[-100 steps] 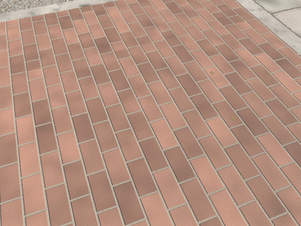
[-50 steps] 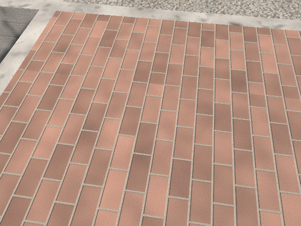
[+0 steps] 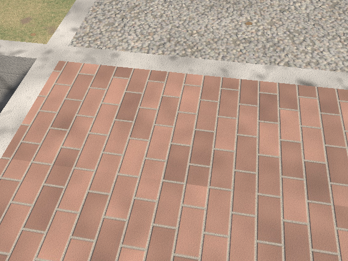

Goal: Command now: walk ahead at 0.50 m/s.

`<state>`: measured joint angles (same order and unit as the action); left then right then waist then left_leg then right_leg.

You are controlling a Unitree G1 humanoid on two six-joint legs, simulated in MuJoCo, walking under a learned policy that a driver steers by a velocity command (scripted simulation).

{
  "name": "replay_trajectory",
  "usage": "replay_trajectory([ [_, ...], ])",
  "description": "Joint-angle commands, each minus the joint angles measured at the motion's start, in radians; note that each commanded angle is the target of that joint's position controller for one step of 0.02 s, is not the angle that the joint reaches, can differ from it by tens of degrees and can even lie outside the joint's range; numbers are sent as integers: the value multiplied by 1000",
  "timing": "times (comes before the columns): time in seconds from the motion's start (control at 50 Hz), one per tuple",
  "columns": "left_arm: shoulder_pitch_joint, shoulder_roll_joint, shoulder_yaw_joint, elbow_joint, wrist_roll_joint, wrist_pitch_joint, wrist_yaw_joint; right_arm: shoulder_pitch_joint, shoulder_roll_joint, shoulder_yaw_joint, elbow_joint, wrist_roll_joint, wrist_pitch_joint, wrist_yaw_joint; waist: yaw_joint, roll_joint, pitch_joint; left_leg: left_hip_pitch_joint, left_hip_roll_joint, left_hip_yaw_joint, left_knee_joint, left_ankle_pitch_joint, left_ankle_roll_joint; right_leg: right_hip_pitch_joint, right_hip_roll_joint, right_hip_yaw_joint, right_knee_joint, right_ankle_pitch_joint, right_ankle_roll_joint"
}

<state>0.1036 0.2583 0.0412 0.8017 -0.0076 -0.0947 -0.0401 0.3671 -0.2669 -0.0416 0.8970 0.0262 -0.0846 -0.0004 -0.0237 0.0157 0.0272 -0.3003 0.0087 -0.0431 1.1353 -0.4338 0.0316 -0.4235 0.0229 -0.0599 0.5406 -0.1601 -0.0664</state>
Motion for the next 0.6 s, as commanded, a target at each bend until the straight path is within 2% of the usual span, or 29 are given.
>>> replay_trajectory([
  [0.02,96,92,23,-17,10,-7,3,-64,-125,-36,-99,-9,-25,-9,43,-68,-76,-369,123,-39,68,123,13,338,-274,374,-316,45,-170],
  [0.04,82,87,22,-13,17,-10,0,-36,-102,-34,-92,-12,-11,-10,17,-89,-67,-312,135,-41,41,153,10,276,-254,333,-348,72,-168],
  [0.06,88,92,25,-6,15,-16,-1,-17,-79,-31,-86,-13,1,-12,6,-91,-65,-286,138,-34,20,168,3,242,-245,304,-372,109,-177],
  [0.1,110,116,32,14,12,-24,4,-39,-68,-31,-97,-18,14,-16,-3,-80,-39,-314,146,-25,-41,220,-14,216,-239,246,-404,184,-189],
  [0.16,171,137,37,40,4,-16,22,-164,-66,-31,-140,-31,9,-18,26,-58,-6,-393,145,-16,-214,369,-38,249,-222,209,-416,249,-180],
  [0.24,241,159,41,63,-9,0,38,-315,-40,-21,-177,-24,-8,-4,75,-60,17,-344,91,6,-480,527,-51,273,-187,182,-406,190,-145],
  [0.32,308,161,44,87,-19,18,46,-427,-50,-18,-213,-11,-27,20,106,-78,34,-308,52,2,-609,502,-51,345,-221,238,-337,146,-141],
  [0.38,290,181,56,84,-19,31,56,-388,-97,-32,-211,-10,-43,27,60,-112,10,-198,35,-7,-669,407,-26,383,-251,299,-255,168,-115],
  [0.4,272,180,56,79,-18,35,57,-316,-117,-43,-192,-11,-47,24,17,-118,-23,-90,21,10,-698,384,-8,370,-232,294,-187,235,-99],
  [0.42,265,151,46,69,-11,35,55,-179,-161,-64,-156,-18,-50,15,-43,-99,-116,120,38,5,-695,383,26,314,-171,258,-28,292,-70],
  [0.44,250,87,24,32,9,34,53,-1,-234,-84,-136,-34,-50,5,-113,14,-284,416,224,-173,-659,372,91,134,-86,193,283,88,-29],
  [0.46,383,-10,-2,3,-14,14,50,45,-297,-98,-114,-39,-36,8,-45,325,-403,715,440,-604,-755,204,236,-238,43,118,600,-413,24],
  [0.48,357,100,22,23,-36,7,50,28,-186,-71,-129,-35,-34,8,-70,232,-361,665,420,-658,-812,59,225,-341,-21,211,736,-421,25],
  [0.5,269,157,39,4,-43,8,51,-33,-126,-53,-139,-29,-34,5,-74,150,-225,538,384,-486,-827,80,178,-376,-61,200,755,-329,20],
  [0.52,231,143,41,-1,-37,14,54,-96,-106,-45,-140,-31,-32,6,-46,83,-154,406,340,-365,-853,171,154,-337,-103,178,733,-245,27],
  [0.54,209,131,46,-9,-25,21,54,-141,-80,-38,-136,-32,-30,8,-23,79,-94,305,304,-279,-888,236,145,-309,-127,175,686,-193,32],
  [0.56,219,111,49,-12,-25,33,50,-168,-69,-35,-131,-39,-32,9,6,100,-64,231,278,-203,-923,274,135,-260,-151,176,656,-157,34],
  [0.6,216,70,45,-27,-27,56,44,-181,-78,-42,-117,-38,-40,9,24,97,-36,164,269,-113,-974,349,148,-231,-164,158,625,-123,43],
])
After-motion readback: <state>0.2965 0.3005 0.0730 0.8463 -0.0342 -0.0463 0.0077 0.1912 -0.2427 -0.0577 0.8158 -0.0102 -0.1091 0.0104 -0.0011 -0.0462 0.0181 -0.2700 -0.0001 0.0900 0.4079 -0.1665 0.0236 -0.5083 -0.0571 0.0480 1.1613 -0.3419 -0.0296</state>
